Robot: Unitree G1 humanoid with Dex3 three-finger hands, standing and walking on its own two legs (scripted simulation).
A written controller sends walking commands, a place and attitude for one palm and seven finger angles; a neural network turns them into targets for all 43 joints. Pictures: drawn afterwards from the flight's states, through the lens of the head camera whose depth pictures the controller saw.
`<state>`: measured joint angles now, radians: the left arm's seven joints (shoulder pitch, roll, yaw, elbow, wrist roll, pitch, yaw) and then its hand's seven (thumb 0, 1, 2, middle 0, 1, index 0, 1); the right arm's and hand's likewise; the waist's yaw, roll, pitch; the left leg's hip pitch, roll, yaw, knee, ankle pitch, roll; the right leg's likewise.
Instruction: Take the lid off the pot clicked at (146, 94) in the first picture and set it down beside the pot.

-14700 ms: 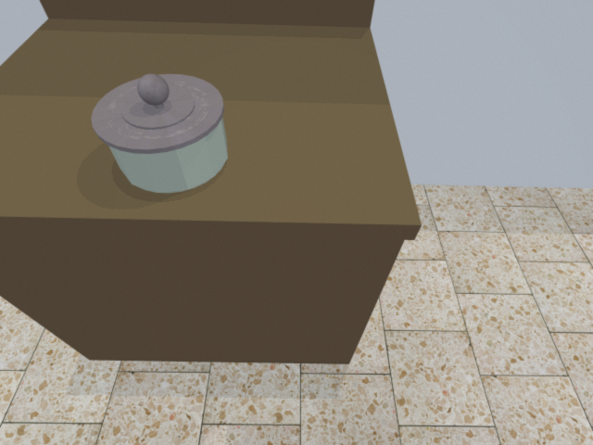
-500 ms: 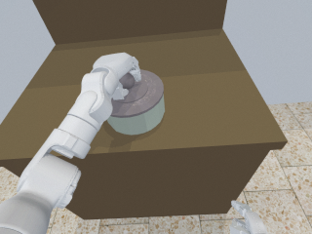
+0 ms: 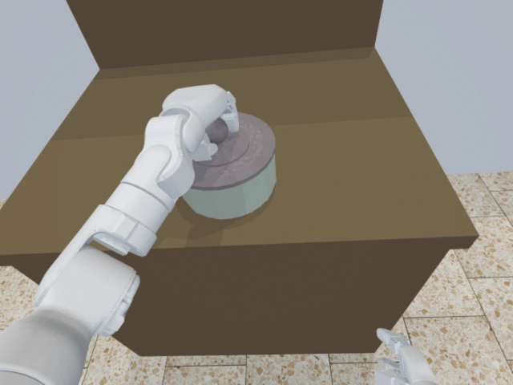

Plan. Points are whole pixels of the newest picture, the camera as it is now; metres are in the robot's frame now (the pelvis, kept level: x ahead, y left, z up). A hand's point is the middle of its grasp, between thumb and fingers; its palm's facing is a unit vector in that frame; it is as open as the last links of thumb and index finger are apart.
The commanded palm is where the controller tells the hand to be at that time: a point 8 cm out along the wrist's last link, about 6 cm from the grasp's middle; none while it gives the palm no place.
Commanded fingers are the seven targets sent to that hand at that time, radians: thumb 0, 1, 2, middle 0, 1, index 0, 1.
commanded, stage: close the fingers and squeeze the knob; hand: left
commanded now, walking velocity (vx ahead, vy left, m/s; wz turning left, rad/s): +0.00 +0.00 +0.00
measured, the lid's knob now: (214, 130) +0.47 +0.08 +0.16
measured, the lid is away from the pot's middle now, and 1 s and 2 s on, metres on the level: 0.01 0.01 0.01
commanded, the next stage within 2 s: lift the lid straight up in 0.10 s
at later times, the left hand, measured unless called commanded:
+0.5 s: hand (208, 131) +0.45 +0.08 +0.18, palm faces -0.21 -0.06 -0.98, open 7.5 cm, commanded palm +0.42 +0.09 +0.27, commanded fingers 0.00 0.56 1.16 -1.13 -0.95 -0.92 -0.88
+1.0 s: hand (205, 106) +0.45 +0.08 +0.23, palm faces -0.11 -0.06 -0.99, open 7.5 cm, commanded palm +0.42 +0.09 +0.31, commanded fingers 0.00 0.56 1.16 -1.13 -0.95 -0.92 -0.88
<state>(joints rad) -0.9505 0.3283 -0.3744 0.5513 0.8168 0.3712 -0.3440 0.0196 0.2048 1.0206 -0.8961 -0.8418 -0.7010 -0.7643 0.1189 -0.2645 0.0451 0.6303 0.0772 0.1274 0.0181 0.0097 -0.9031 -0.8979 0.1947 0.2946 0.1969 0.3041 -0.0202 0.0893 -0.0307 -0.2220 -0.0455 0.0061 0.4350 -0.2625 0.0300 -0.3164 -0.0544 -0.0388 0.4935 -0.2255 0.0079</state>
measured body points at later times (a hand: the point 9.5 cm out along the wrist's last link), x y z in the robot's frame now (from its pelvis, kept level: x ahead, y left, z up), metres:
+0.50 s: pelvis +0.00 +0.00 +0.00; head +0.02 -0.05 +0.45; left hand +0.46 +0.08 +0.24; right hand +0.15 -0.24 -0.12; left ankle -0.03 +0.10 -0.74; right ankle +0.02 -0.12 -0.74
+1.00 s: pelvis +0.00 +0.00 +0.00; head +0.02 -0.05 +0.45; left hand +0.45 +0.08 +0.28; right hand +0.19 -0.22 -0.11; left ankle -0.03 +0.10 -0.74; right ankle +0.02 -0.12 -0.74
